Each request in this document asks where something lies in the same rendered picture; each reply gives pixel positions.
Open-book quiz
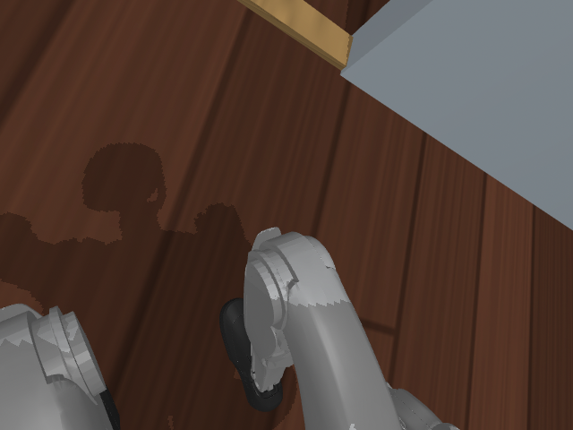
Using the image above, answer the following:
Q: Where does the right robot hand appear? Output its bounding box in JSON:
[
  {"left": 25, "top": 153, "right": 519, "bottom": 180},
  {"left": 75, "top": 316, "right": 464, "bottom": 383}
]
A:
[{"left": 386, "top": 382, "right": 442, "bottom": 430}]

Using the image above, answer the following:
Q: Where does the left robot foot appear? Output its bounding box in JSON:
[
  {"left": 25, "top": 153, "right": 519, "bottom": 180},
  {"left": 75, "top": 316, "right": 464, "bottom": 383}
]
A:
[{"left": 99, "top": 386, "right": 121, "bottom": 430}]

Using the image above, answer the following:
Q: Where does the right robot foot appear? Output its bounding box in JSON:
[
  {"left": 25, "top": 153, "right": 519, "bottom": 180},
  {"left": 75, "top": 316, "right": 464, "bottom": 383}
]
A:
[{"left": 219, "top": 297, "right": 283, "bottom": 412}]

